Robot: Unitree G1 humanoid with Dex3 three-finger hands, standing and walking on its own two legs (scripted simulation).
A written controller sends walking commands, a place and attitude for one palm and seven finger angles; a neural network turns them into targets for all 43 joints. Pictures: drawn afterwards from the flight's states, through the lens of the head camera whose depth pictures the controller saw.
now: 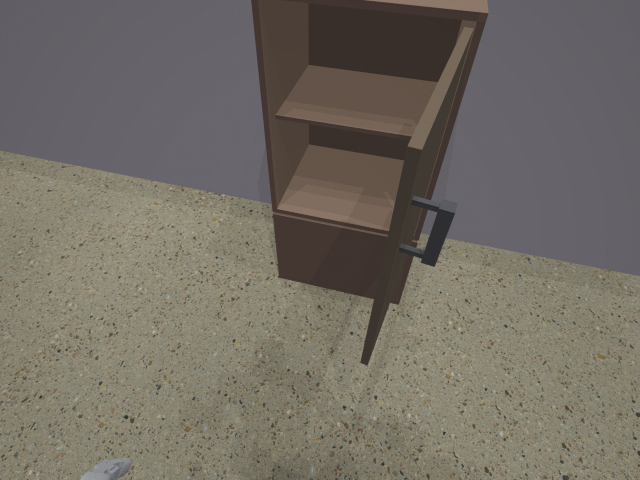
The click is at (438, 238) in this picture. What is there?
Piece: cupboard door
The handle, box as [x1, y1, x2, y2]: [399, 196, 457, 266]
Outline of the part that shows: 413,196 411,204 436,211 437,214 424,251 401,243 399,251 420,257 422,259 421,262 434,266 453,217 457,203 442,199 439,203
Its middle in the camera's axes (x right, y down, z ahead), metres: +0.16 -0.01 +0.60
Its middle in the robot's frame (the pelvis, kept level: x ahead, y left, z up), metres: +0.47 -0.14 +0.04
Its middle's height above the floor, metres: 0.81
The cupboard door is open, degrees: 82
